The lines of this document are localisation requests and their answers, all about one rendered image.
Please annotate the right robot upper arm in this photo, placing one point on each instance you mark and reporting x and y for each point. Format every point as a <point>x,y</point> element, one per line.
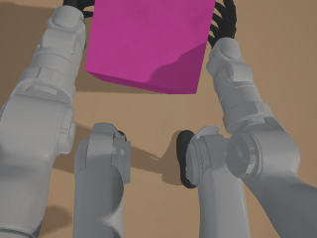
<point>267,161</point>

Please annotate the robot left forearm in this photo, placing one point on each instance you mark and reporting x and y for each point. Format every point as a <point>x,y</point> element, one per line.
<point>56,60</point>

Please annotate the carton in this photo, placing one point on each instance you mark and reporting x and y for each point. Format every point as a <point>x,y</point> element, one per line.
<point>155,45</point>

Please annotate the robot left hand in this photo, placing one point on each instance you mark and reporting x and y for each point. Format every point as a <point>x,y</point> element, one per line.
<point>80,5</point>

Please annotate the left robot upper arm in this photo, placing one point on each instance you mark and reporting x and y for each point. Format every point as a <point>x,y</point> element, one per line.
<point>33,132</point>

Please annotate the robot right thigh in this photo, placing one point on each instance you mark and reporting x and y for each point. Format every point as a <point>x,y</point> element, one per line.
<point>222,200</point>

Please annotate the left robot shin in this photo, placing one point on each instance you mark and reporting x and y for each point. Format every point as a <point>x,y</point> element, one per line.
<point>82,147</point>

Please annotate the robot right hand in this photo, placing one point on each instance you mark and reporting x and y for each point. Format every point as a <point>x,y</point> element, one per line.
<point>226,24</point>

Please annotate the robot right forearm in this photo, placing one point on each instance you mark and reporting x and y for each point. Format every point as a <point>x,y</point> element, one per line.
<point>238,95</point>

